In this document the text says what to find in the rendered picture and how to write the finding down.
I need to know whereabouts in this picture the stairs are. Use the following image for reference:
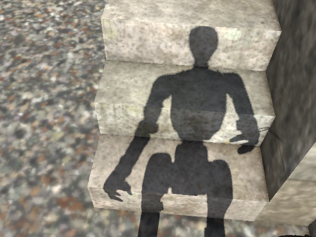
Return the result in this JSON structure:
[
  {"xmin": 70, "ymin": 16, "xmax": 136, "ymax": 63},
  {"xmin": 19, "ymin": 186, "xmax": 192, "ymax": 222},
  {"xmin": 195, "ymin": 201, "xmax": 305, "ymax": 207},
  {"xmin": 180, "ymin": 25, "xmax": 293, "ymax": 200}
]
[{"xmin": 87, "ymin": 0, "xmax": 282, "ymax": 221}]

